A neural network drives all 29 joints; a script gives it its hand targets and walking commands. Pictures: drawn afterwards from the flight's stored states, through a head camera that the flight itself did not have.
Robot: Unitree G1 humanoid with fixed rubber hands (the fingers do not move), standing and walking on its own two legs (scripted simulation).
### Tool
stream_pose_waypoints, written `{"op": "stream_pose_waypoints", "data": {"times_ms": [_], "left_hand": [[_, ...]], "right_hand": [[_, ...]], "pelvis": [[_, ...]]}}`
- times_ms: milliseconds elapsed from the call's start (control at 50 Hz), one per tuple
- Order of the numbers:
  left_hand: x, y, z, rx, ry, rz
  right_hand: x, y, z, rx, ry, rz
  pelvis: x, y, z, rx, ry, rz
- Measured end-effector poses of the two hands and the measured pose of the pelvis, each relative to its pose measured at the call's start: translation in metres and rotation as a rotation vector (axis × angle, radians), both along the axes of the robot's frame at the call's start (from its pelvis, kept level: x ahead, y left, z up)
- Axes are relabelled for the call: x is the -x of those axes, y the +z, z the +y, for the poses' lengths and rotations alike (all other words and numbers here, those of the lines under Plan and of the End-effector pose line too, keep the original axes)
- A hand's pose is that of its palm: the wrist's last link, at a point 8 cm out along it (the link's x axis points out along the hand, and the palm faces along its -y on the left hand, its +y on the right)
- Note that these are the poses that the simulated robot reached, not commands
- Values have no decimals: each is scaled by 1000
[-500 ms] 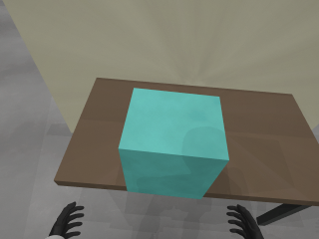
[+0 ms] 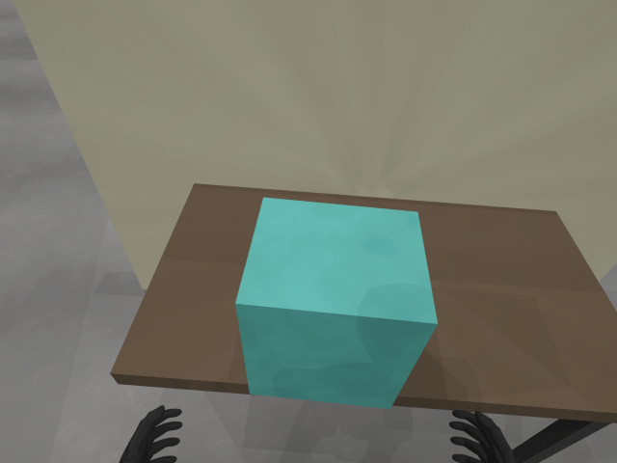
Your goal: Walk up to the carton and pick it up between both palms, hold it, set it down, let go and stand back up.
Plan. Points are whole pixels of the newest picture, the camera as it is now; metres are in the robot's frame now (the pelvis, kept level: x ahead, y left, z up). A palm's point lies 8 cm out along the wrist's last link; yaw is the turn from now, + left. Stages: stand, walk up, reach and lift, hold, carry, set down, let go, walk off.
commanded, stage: reach and lift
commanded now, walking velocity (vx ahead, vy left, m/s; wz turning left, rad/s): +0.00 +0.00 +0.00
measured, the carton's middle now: (329, 307) +0.40 -0.01 -0.07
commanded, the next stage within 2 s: none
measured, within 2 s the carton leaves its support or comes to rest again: neither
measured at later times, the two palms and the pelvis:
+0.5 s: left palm (132, 458) +0.16 +0.23 -0.06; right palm out of the picture +0.17 -0.22 -0.05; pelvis +0.00 +0.00 -0.01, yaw +0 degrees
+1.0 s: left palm (152, 384) +0.23 +0.22 -0.02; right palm (507, 402) +0.23 -0.24 -0.01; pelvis +0.01 +0.00 +0.00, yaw +0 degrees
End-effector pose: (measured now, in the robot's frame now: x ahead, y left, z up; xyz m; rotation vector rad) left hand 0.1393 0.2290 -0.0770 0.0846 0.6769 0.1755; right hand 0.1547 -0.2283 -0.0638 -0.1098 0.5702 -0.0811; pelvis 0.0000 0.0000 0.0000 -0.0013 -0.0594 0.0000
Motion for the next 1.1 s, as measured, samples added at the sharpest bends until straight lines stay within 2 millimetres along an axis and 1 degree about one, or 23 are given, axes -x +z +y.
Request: {"op": "stream_pose_waypoints", "data": {"times_ms": [160, 260, 360, 560, 660, 740, 980, 1100], "left_hand": [[0, 3, 0, 4, -19, -84], [1, 5, 0, 11, -20, -134], [-4, 8, 1, 19, -28, -190], [-21, 23, 1, 14, -51, -309], [-34, 27, -1, 14, -65, -330], [-48, 32, -3, 19, -66, -344], [-89, 56, -7, 33, -71, -381], [-102, 64, -9, 38, -82, -367]], "right_hand": [[7, -1, 5, -30, -26, -52], [6, 2, 5, -35, -36, -97], [-1, 5, 3, -44, -56, -144], [-19, 15, 6, -74, -62, -244], [-30, 17, 5, -81, -69, -259], [-41, 21, 2, -83, -69, -261], [-77, 51, -8, -83, -69, -307], [-87, 56, -5, -95, -64, -290]], "pelvis": [[1, -2, -2, -2, -1, 3], [0, -4, -2, -1, 1, 3], [0, -7, -1, -1, 5, 6], [-1, -9, 1, 0, 4, 9], [-1, -9, 1, -2, 5, 18], [-2, -9, 0, -4, 4, 26], [-12, -1, -3, -5, -4, 28], [-15, 2, -3, -4, -8, 32]]}}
